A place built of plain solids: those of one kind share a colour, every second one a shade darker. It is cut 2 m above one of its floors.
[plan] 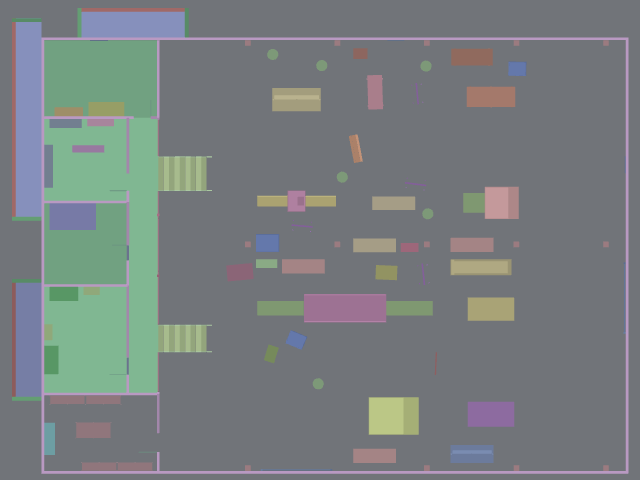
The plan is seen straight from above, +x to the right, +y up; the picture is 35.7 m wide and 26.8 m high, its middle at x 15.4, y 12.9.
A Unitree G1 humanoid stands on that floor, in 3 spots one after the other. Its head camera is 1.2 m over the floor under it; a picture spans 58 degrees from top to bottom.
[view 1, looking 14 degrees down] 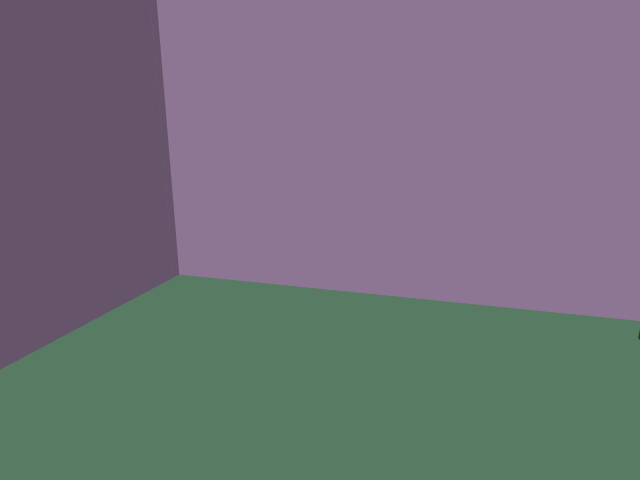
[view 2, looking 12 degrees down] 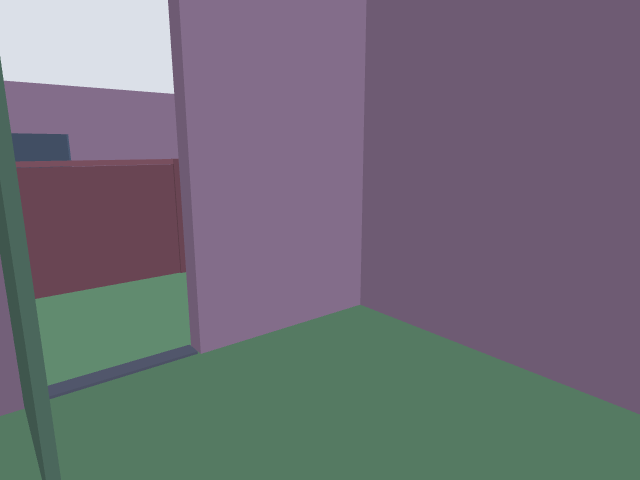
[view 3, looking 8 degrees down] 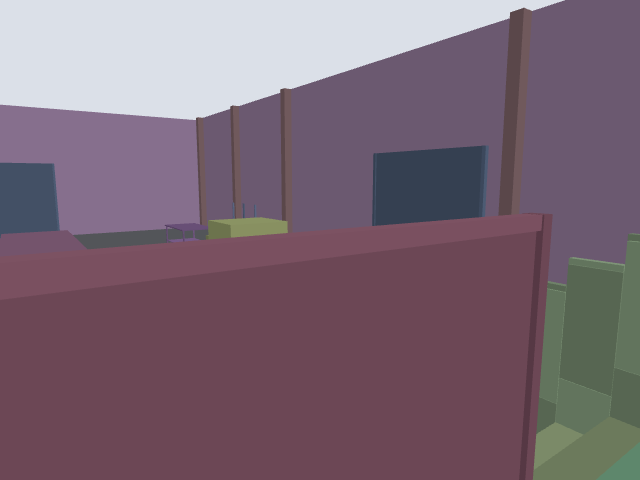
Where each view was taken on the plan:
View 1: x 3.20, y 21.90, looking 16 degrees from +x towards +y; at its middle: wall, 3.32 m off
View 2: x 2.30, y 12.70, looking -39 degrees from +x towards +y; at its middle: wall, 3.02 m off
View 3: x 5.70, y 9.44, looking -35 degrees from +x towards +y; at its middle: guard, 0.79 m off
